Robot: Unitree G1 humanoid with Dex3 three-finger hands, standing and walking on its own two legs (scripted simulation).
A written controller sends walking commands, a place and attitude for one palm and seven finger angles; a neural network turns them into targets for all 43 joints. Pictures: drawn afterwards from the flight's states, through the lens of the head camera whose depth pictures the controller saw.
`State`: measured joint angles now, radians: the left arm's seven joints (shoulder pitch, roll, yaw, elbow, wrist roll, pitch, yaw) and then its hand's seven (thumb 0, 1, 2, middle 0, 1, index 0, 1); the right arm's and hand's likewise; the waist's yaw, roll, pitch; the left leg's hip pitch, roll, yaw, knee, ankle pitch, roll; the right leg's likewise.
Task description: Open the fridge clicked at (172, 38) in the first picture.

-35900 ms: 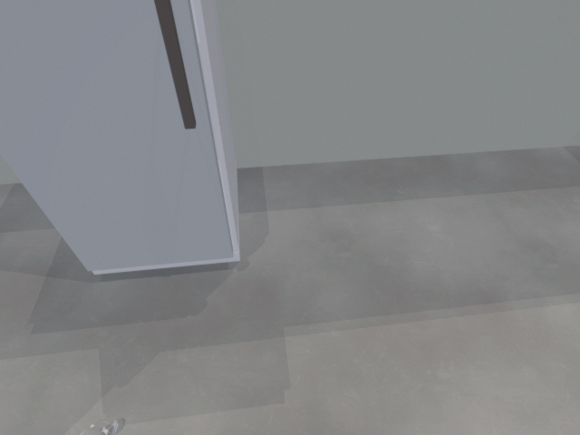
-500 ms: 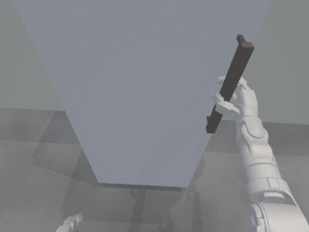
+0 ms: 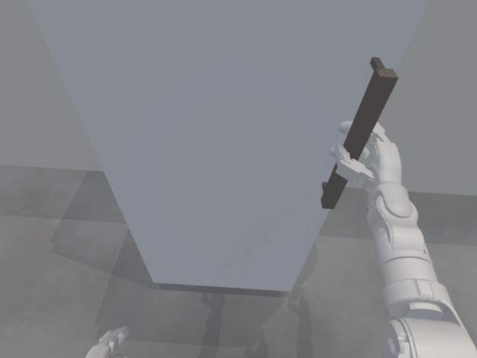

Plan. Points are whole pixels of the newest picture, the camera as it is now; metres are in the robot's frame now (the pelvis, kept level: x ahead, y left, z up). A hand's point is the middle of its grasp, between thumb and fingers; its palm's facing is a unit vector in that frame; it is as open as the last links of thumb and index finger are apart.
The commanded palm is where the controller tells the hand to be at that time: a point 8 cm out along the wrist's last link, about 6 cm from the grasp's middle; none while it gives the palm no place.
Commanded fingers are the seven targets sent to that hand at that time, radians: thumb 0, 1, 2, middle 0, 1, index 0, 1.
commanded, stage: grip the handle and tug to test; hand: right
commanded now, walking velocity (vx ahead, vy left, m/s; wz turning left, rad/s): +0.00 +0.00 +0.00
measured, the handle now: (347, 144) +0.48 -0.14 +0.13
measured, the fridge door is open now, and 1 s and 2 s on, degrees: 0 4 21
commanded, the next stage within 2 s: pull the door a little, standing still in 0.26 s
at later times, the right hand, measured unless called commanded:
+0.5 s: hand (343, 164) +0.41 -0.12 +0.14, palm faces -0.04 +1.00 +0.01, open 6.2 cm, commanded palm +0.37 -0.18 +0.14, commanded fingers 0.00 -0.90 -0.90 0.45 1.40 0.45 1.40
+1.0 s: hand (346, 179) +0.37 -0.12 +0.14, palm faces -0.07 +1.00 -0.04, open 6.4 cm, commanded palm +0.35 -0.18 +0.13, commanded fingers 0.00 -0.90 -0.90 0.45 1.40 0.45 1.40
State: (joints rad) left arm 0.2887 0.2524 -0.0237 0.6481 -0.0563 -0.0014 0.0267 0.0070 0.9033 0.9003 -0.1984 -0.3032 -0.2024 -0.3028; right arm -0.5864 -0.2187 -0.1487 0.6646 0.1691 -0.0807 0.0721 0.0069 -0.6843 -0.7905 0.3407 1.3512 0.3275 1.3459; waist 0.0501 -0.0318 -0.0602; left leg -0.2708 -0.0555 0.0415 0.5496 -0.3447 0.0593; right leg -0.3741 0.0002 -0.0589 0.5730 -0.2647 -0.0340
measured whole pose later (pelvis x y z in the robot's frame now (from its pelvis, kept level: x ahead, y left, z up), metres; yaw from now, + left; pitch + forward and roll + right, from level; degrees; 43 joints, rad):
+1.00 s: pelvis +0.13 +0.00 +0.03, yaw +9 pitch +6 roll +0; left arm 0.26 0.23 -0.04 0.48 -0.03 0.08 0.00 0.01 0.90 0.90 -0.20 -0.30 -0.20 -0.30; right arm 0.43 -0.17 -0.11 -0.48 0.20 0.18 0.06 0.02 -0.69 -0.75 0.24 1.29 0.25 1.37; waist -0.02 -0.03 -0.13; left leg -0.13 -0.05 0.04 0.51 -0.19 0.02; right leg -0.18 -0.01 -0.05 0.54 -0.21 -0.03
